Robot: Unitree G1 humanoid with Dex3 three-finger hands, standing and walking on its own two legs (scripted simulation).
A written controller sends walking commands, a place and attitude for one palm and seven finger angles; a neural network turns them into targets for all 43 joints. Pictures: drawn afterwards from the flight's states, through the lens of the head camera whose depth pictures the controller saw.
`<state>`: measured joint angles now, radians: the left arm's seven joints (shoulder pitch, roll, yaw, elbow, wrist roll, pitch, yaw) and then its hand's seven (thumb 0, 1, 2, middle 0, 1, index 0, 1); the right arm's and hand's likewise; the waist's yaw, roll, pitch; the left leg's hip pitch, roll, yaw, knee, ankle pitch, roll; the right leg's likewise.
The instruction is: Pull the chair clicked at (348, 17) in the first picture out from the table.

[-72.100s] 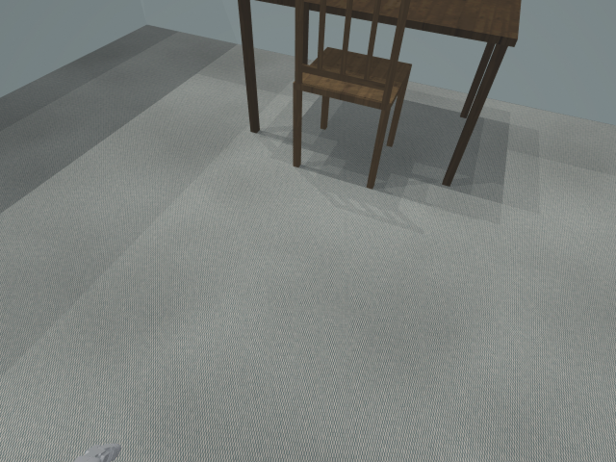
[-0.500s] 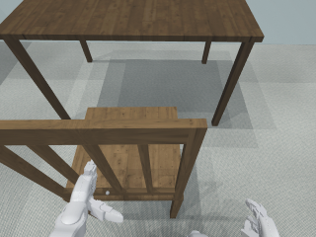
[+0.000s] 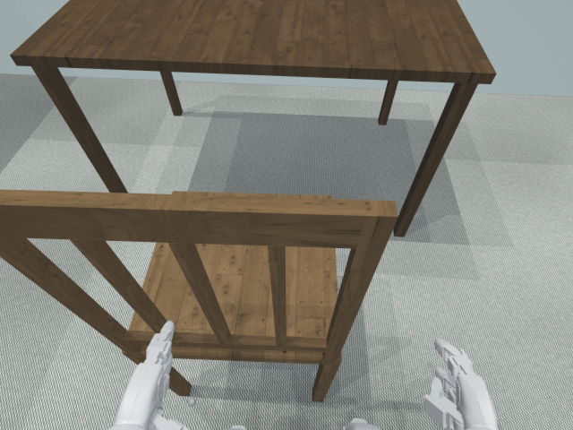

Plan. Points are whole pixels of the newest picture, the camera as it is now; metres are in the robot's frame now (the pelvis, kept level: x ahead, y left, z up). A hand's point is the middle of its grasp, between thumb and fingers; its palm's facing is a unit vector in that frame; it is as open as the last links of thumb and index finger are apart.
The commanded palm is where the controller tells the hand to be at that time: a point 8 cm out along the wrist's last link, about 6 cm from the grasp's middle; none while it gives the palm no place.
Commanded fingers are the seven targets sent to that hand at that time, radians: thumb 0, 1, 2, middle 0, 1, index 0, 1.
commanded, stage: draw the fingers out of the gap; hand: left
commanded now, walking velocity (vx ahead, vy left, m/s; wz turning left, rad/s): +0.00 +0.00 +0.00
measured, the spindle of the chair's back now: (208, 301) +0.30 +0.12 +0.00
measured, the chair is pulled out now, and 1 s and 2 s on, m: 0.44 0.44 0.44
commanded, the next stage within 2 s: draw the hand back to the body in 0.06 s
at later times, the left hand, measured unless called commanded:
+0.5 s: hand (158, 387) +0.18 +0.15 +0.05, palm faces -0.06 -1.00 -0.08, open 17.5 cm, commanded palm +0.13 +0.22 +0.06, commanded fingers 0.00 -0.55 0.20 0.00 0.00 0.00 0.00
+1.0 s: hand (49, 363) +0.18 +0.23 +0.13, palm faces +0.31 -0.86 -0.42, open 14.7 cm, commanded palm +0.14 +0.27 +0.16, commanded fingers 0.00 0.25 0.58 -0.11 -0.17 -0.11 -0.17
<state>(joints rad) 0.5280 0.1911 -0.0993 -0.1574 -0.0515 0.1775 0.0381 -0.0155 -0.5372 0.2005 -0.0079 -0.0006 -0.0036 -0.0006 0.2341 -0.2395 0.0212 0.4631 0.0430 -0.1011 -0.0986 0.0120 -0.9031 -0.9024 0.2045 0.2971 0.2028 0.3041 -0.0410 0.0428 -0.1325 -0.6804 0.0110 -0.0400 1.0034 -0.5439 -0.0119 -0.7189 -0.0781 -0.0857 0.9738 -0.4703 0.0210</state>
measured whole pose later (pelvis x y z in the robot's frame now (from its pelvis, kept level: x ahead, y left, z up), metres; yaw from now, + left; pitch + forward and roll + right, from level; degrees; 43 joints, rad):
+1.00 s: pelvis +0.01 +0.00 +0.04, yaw +0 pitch +1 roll -1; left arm 0.64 0.32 0.15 -0.44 -0.05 0.02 0.16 -0.01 -0.09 0.42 -0.07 -0.09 -0.07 -0.09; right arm 0.22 -0.23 0.02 0.57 0.05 -0.10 -0.13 0.01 -0.90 -0.90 0.20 0.30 0.20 0.30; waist 0.05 0.08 -0.04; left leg -0.30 0.02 -0.03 0.72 -0.45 -0.01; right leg -0.33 -0.06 -0.10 0.68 -0.37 0.03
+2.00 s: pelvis +0.02 +0.01 +0.06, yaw -3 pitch -1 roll -1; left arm 0.45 0.36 0.41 -0.42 -0.06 -0.08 0.14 0.01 0.89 0.90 -0.21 -0.30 -0.21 -0.30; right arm 0.14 -0.23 0.00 0.63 0.03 -0.08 -0.08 0.01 -0.90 -0.90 0.20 0.30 0.20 0.30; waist 0.06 0.08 0.06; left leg -0.10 0.02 0.03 0.46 -0.34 0.00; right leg -0.16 -0.05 -0.05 0.43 -0.25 0.04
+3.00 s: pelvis -0.09 +0.01 +0.04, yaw -2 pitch +0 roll -1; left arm 0.54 0.42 0.50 -0.55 -0.01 -0.24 0.19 0.01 0.89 0.90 -0.22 -0.30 -0.21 -0.30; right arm 0.22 -0.20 -0.02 0.62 0.02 -0.14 -0.09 0.01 -0.90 -0.90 0.20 0.30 0.20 0.30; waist 0.01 0.01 0.08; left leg -0.43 0.03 0.01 0.70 -0.28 0.01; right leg -0.44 -0.05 -0.05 0.60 -0.16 0.03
